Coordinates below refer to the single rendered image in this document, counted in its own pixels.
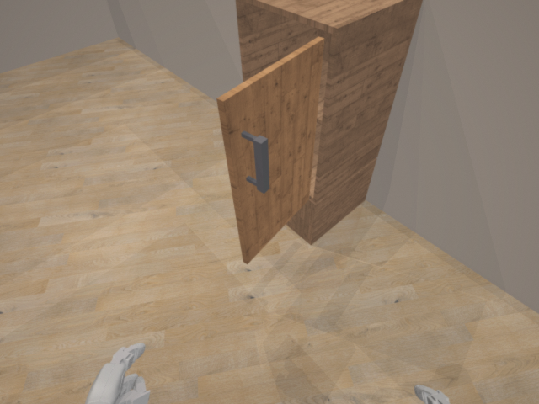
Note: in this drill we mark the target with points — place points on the cupboard door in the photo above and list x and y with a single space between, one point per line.
279 103

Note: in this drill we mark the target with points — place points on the robot right hand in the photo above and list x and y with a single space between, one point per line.
430 396

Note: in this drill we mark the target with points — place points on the robot left hand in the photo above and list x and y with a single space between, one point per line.
113 387

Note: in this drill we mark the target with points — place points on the handle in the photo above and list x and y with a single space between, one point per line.
261 157

